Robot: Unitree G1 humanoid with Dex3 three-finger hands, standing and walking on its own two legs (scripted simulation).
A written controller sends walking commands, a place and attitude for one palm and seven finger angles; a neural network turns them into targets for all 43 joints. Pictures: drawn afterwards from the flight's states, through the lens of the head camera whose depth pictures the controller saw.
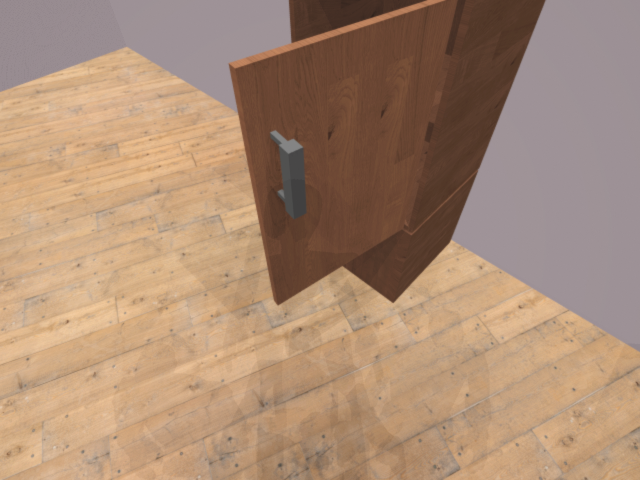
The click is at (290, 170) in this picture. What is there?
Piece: cupboard door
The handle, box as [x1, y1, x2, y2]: [270, 130, 306, 218]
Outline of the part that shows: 275,130 270,132 270,136 279,145 283,180 283,188 277,191 278,195 285,202 286,211 293,218 295,218 306,212 303,150 302,146 295,140 291,139 287,141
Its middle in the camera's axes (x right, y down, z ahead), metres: -0.06 -0.10 +0.63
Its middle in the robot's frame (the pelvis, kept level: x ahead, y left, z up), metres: +0.55 +0.09 +0.06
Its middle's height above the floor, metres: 0.84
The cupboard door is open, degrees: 79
